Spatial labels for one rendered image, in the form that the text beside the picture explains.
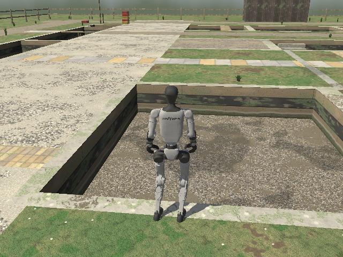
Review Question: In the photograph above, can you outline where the robot shin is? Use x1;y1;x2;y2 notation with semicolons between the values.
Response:
155;176;164;214
178;178;188;215

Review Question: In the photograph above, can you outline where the left robot hand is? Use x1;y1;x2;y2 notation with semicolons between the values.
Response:
146;144;159;154

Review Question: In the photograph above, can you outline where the right robot shin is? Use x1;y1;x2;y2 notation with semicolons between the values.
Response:
178;178;188;215

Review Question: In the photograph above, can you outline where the robot left upper arm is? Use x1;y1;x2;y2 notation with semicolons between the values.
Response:
148;109;160;139

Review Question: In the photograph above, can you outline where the right robot hand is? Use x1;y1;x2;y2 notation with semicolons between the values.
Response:
184;143;197;153

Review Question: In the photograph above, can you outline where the right robot forearm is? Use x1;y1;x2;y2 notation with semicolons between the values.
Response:
189;131;197;146

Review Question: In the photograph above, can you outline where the left robot forearm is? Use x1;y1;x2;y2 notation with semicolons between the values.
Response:
146;131;154;147

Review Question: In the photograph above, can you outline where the left robot shin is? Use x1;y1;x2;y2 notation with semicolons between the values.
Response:
155;176;164;214

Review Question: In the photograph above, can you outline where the robot right upper arm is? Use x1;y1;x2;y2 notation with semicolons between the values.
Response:
183;109;195;138

